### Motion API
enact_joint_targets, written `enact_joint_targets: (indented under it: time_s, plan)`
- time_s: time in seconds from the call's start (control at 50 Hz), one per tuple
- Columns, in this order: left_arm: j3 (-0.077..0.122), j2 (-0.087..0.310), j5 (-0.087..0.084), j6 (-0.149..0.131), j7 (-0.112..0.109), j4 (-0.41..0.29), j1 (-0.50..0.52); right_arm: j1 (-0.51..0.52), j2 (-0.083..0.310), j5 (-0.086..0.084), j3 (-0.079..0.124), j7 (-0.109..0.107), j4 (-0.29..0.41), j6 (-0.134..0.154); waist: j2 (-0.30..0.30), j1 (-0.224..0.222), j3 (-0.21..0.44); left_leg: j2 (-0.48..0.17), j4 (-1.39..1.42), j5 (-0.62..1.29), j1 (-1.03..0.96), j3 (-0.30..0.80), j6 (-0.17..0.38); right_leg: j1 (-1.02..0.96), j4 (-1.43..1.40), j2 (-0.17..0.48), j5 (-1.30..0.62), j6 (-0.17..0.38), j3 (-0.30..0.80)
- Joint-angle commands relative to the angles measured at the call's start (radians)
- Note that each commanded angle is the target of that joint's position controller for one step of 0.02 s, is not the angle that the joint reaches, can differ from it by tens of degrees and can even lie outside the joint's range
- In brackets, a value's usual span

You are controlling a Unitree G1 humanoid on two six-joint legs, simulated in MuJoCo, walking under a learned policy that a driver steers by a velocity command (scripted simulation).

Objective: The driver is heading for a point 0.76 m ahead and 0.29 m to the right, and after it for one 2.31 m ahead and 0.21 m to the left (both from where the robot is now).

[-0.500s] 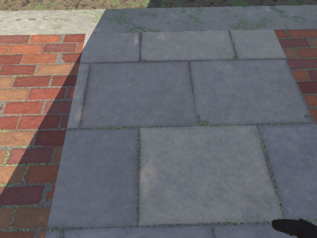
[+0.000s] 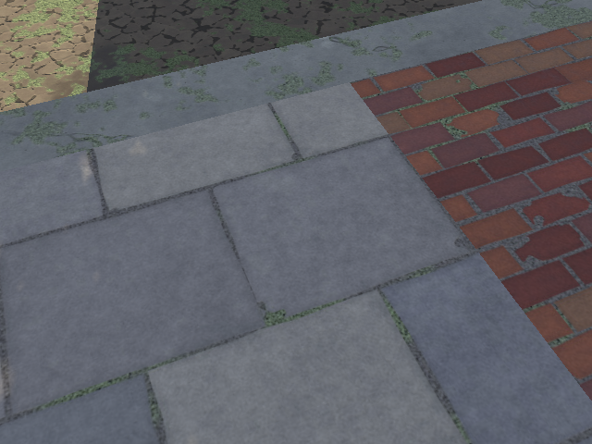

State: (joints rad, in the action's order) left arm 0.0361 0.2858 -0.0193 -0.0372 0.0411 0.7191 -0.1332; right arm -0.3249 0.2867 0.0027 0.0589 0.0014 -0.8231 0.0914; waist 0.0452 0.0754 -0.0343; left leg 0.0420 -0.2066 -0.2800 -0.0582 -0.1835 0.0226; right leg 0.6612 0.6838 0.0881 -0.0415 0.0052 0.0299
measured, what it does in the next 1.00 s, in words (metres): walks ahead, turning right: right foot, then left foot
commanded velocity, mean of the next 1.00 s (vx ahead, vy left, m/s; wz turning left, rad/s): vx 0.50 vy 0.00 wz -0.57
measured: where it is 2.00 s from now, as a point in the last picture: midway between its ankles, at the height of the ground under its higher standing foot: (450, 222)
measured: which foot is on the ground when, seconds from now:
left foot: down 0.00-0.14, up 0.16-0.58, down 0.60-1.00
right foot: up 0.00-0.10, down 0.12-0.62, up 0.64-1.00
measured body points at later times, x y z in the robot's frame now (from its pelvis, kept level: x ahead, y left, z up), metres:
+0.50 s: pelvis +0.29 -0.05 +0.00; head +0.32 -0.07 +0.45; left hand +0.42 +0.22 -0.09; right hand +0.44 -0.34 -0.08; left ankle +0.51 +0.07 -0.69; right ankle +0.21 -0.12 -0.74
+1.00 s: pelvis +0.54 -0.11 +0.00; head +0.57 -0.14 +0.45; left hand +0.86 -0.03 -0.08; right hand +0.40 -0.37 -0.12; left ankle +0.52 +0.04 -0.74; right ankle +0.60 -0.33 -0.69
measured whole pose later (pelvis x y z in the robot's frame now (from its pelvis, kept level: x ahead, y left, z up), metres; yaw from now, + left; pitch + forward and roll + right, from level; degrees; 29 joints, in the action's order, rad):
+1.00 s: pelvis +0.54 -0.11 +0.00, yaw -35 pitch +1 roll +2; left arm 0.06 0.30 -0.02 -0.02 0.04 0.61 -0.12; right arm -0.32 0.30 -0.01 0.07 0.00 -0.83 0.08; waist 0.04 0.09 -0.05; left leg 0.01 -0.24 -0.29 -0.03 -0.18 0.00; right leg 0.67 0.74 0.09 0.02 0.00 0.03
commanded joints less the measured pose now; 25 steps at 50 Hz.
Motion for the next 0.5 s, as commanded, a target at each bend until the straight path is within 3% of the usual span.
enact_joint_targets:
  time_s: [0.02, 0.08, 0.1, 0.12, 0.14, 0.16, 0.18, 0.2, 0.22, 0.24, 0.26, 0.32, 0.42, 0.5]
  plan:
    - [0.009, 0.055, 0.001, -0.014, 0.02, -0.123, 0.126, -0.001, 0.181, -0.017, 0.048, -0.009, 0.035, -0.009, -0.079, 0.003, -0.065, -0.322, 0.02, 0.455, -0.022, 0.061, 0.127, 0.041, -0.057, -0.005, 0.058, 0.037, -0.036]
    - [0.034, 0.1, 0.002, -0.005, 0.027, -0.136, 0.049, 0.02, 0.219, -0.022, 0.06, -0.022, 0.041, -0.035, -0.128, -0.066, 0.022, -0.319, -0.188, 0.911, -0.068, 0.015, 0.091, -0.123, -0.059, -0.092, 0.211, 0.095, -0.122]
    - [0.058, 0.138, -0.001, -0.002, 0.022, -0.11, -0.075, 0.032, 0.223, -0.022, 0.06, -0.028, 0.046, -0.045, -0.123, -0.139, 0.093, -0.294, -0.36, 0.998, -0.032, -0.01, 0.069, -0.288, -0.088, -0.137, 0.209, 0.124, -0.143]
    - [0.093, 0.198, -0.004, 0.005, 0.006, -0.07, -0.242, 0.029, 0.204, -0.018, 0.05, -0.034, 0.056, -0.044, -0.085, -0.222, 0.181, -0.253, -0.604, 0.879, 0.128, -0.023, 0.032, -0.566, -0.128, -0.143, 0.163, 0.165, -0.087]
    - [0.121, 0.316, -0.008, 0.012, -0.015, -0.061, -0.304, -0.05, 0.09, 0.015, 0.014, -0.024, 0.106, -0.026, 0.153, -0.171, 0.277, -0.113, -0.985, 0.171, 0.558, -0.016, -0.035, -0.941, -0.154, 0.11, 0.224, 0.314, 0.374]
    - [0.106, 0.3, -0.006, -0.002, -0.01, -0.095, -0.298, -0.037, 0.079, 0.011, -0.004, -0.008, 0.122, 0.014, 0.16, -0.164, 0.433, 0.024, -1.179, -0.329, 0.757, 0.223, -0.05, -1.082, -0.333, 0.252, 0.346, 0.439, 0.829]
    - [0.085, 0.226, 0.002, -0.013, -0.006, -0.091, -0.278, 0.078, 0.16, -0.031, 0.018, 0.006, 0.147, 0.037, 0.072, -0.205, 0.334, -0.041, -1.201, -0.26, 0.859, 0.301, -0.03, -1.028, -0.38, 0.227, 0.358, 0.376, 0.712]
    - [0.077, 0.197, 0.001, -0.021, -0.008, -0.089, -0.234, 0.124, 0.154, -0.04, 0.013, 0.009, 0.166, 0.051, 0.026, -0.177, 0.207, -0.082, -1.128, -0.169, 0.868, 0.283, -0.012, -0.885, -0.384, 0.185, 0.298, 0.336, 0.569]
    - [0.07, 0.172, 0.0, -0.022, -0.01, -0.097, -0.168, 0.13, 0.143, -0.018, 0.013, 0.0, 0.16, 0.055, -0.043, -0.13, 0.132, -0.121, -1.034, -0.107, 0.823, 0.275, -0.015, -0.74, -0.388, 0.141, 0.195, 0.304, 0.465]
    - [0.06, 0.142, 0.008, -0.023, -0.013, -0.112, -0.122, 0.12, 0.153, 0.001, 0.021, -0.006, 0.154, 0.047, -0.033, -0.094, 0.097, -0.146, -0.967, -0.063, 0.752, 0.275, -0.022, -0.633, -0.406, 0.108, 0.088, 0.288, 0.393]
    - [0.057, 0.136, 0.016, -0.023, -0.016, -0.126, -0.1, 0.104, 0.151, 0.006, 0.024, -0.005, 0.155, 0.035, -0.006, -0.07, 0.09, -0.152, -0.941, -0.037, 0.697, 0.276, -0.034, -0.565, -0.427, 0.089, 0.031, 0.29, 0.369]
    - [0.063, 0.155, 0.01, -0.029, -0.031, -0.114, -0.109, 0.104, 0.113, 0.017, 0.015, -0.008, 0.156, 0.009, -0.008, -0.057, 0.072, -0.143, -0.827, 0.024, 0.663, 0.247, -0.083, -0.458, -0.454, 0.057, -0.091, 0.299, 0.283]
    - [0.071, 0.179, -0.002, -0.014, -0.057, -0.081, -0.175, 0.297, 0.065, 0.008, -0.008, 0.001, 0.203, 0.013, 0.029, -0.128, 0.036, -0.076, -0.449, 0.325, 0.595, 0.234, -0.109, -0.399, -0.436, -0.015, 0.041, 0.224, 0.22]
    - [0.073, 0.177, -0.01, -0.003, -0.061, -0.052, -0.229, 0.364, 0.1, -0.01, 0.003, 0.018, 0.226, 0.029, 0.046, -0.149, 0.032, -0.045, -0.312, 0.341, 0.544, 0.267, -0.089, -0.469, -0.372, 0.024, 0.135, 0.203, 0.322]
